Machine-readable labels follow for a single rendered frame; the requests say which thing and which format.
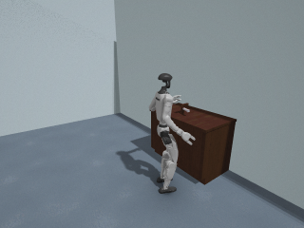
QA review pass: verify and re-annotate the counter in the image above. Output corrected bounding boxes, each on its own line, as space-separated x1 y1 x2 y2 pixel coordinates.
150 103 237 185

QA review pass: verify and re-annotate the right robot hand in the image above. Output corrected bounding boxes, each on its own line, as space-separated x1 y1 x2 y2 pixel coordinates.
181 132 195 145

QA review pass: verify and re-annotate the robot left upper arm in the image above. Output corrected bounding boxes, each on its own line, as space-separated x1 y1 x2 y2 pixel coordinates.
148 91 159 112

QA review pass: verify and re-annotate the robot right shin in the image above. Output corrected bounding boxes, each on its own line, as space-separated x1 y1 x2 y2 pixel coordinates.
163 161 177 190

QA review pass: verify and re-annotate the humanoid robot torso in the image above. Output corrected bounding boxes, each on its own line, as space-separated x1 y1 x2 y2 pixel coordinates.
156 91 173 138

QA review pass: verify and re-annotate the robot right upper arm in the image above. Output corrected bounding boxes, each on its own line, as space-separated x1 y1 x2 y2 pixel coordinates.
161 94 174 122

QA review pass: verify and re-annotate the robot right forearm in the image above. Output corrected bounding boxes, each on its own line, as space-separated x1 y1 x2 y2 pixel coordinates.
164 116 184 136

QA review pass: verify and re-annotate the left robot hand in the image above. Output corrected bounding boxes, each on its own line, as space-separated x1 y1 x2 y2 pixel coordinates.
172 95 181 105

